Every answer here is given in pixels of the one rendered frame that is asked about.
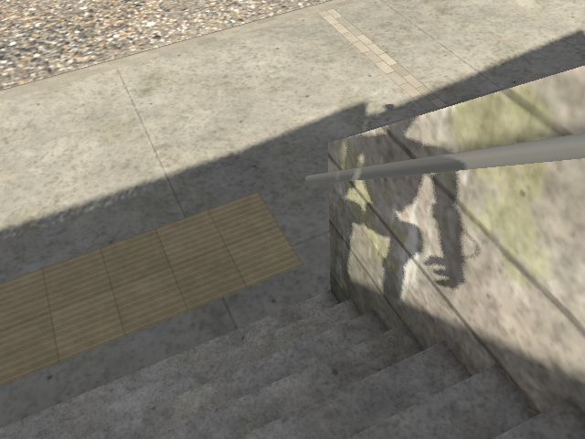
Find stairs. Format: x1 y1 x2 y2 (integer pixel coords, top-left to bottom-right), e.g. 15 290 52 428
0 290 585 439

